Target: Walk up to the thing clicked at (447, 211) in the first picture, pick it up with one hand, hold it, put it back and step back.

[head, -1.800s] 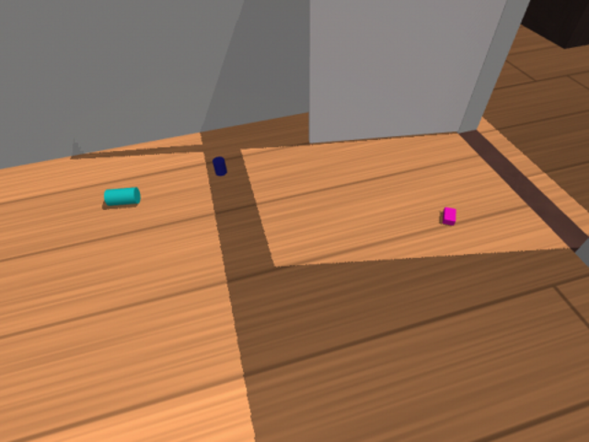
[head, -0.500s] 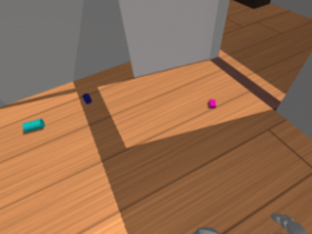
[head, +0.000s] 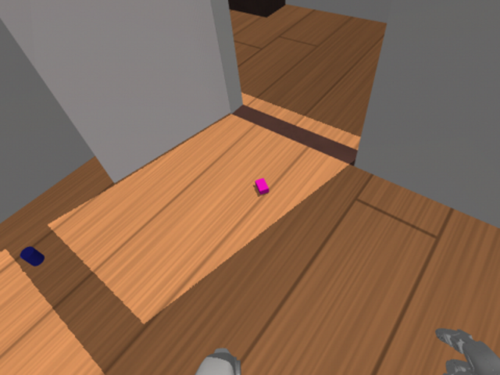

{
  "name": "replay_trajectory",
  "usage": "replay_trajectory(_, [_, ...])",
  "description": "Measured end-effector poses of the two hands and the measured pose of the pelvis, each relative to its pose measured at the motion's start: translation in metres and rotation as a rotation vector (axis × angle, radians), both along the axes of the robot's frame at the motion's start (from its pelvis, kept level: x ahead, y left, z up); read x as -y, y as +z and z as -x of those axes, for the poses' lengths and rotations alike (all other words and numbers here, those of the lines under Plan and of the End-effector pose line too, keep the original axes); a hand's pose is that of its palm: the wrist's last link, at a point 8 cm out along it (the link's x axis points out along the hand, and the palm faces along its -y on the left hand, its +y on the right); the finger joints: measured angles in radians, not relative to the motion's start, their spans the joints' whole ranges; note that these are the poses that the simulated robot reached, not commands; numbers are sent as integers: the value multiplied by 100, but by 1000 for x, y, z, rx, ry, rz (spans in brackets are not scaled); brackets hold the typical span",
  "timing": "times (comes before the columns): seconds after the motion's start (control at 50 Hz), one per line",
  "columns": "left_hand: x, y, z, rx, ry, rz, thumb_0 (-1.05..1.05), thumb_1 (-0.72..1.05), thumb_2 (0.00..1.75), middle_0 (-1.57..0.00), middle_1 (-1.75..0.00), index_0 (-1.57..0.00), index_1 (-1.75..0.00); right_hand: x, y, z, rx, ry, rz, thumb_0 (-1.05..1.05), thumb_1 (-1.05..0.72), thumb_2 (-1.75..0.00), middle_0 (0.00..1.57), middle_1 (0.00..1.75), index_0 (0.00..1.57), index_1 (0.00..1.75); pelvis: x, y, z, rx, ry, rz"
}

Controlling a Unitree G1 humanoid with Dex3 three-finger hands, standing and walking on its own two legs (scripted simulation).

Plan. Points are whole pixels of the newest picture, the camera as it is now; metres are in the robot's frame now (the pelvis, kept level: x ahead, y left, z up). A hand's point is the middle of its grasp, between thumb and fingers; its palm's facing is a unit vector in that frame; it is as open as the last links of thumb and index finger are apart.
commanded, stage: walk up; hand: left
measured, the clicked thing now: (262, 186) +1.07 +0.01 -0.75
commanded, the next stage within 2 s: none
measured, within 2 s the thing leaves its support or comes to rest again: neither
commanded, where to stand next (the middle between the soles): +0.68 +0.26 m, yaw -66 degrees
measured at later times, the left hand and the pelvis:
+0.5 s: hand (132, 226) +0.47 +0.31 -0.12, palm faces -0.40 -0.78 -0.49, open 7.3 cm; pelvis +0.23 +0.11 -0.02, yaw -20 degrees
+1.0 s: hand (98, 176) +0.68 +0.47 -0.16, palm faces -0.55 -0.60 -0.57, open 7.3 cm; pelvis +0.45 +0.23 -0.03, yaw -38 degrees
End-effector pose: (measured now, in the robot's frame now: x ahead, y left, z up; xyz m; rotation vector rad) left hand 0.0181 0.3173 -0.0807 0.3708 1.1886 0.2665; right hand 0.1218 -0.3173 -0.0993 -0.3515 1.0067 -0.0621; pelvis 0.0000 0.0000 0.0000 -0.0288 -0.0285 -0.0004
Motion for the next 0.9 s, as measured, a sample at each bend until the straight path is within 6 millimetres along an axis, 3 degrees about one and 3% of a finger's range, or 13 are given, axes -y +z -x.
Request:
replay_trajectory(0.08, [-55, -22, -85, 19, -120, -43, 0, 90, 90, -21, -30, -21, -30, -14, 0, 1, 11, -116, 82, 0, -91, -90, 20, 30, 20, 30, -40, -21, -42, 1, -63, 1])
replay_trajectory(0.14, [-76, -27, -155, 38, -196, -74, 1, 90, 90, -21, -30, -21, -30, -30, 3, 19, -9, -244, 101, 0, -91, -90, 20, 30, 20, 29, -59, -22, -64, 12, -112, -23])
replay_trajectory(0.28, [-77, 2, -284, 78, -373, -26, 0, 91, 90, -20, -30, -21, -29, -80, 15, 39, -118, -397, 59, 1, -91, -90, 20, 30, 20, 29, -90, 4, -126, -11, -220, -29])
replay_trajectory(0.44, [-46, 5, -416, 115, -541, -33, 0, 91, 90, -20, -30, -21, -30, -124, -17, 29, -197, -535, -19, 1, -91, -90, 20, 30, 20, 30, -109, -7, -200, -13, -329, -46])
replay_trajectory(0.52, [-35, -1, -465, 217, -572, -41, 0, 91, 90, -21, -30, -21, -30, -137, -42, -4, -217, -555, -48, 1, -91, -90, 20, 30, 20, 30, -110, -24, -232, 6, -364, -19])
replay_trajectory(0.64, [-57, 4, -489, 193, -546, -62, 0, 90, 90, -21, -30, -21, -30, -144, -34, -94, -96, -527, -58, 1, -91, -90, 20, 30, 20, 29, -127, -17, -281, 12, -430, 1])
replay_trajectory(0.78, [-118, -4, -531, 74, -603, -122, 0, 90, 90, -21, -30, -22, -30, -150, -19, -175, 26, -541, 17, 0, -91, -90, 20, 30, 20, 30, -170, -23, -349, -13, -519, -10])
replay_trajectory(0.86, [-168, -21, -581, 29, -636, -179, 0, 90, 90, -22, -30, -22, -30, -167, -21, -205, 34, -574, 92, 0, -91, -90, 20, 30, 20, 29, -204, -43, -395, -32, -561, -19])
replay_trajectory(0.9, [-187, -32, -611, 6, -639, -218, 0, 90, 90, -21, -30, -22, -30, -184, -24, -211, 31, -606, 115, 0, -91, -90, 20, 30, 20, 29, -218, -50, -413, -22, -589, -35])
